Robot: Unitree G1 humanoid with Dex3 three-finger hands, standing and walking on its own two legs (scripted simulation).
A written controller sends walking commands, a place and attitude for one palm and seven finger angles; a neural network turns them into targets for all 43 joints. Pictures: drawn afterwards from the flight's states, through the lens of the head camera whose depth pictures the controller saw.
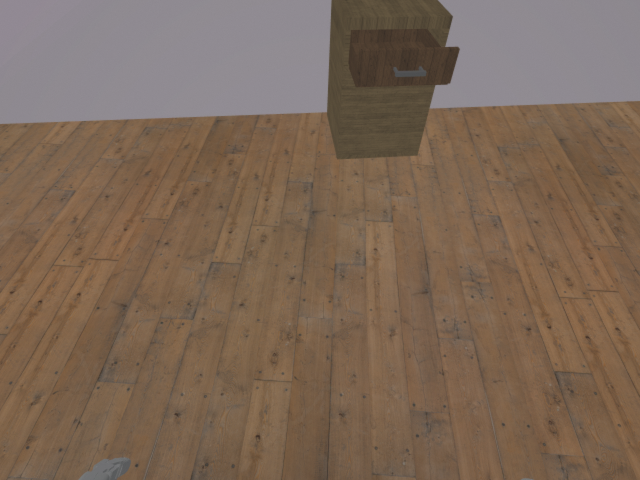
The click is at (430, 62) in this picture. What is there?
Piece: drawer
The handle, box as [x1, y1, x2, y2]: [393, 66, 426, 76]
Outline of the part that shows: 426,72 421,66 419,66 418,70 414,71 398,71 395,67 393,68 395,76 425,75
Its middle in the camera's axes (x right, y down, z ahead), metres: +0.34 -0.65 +1.50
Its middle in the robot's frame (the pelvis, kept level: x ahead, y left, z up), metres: +1.55 -0.26 -0.20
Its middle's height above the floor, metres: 0.57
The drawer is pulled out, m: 0.19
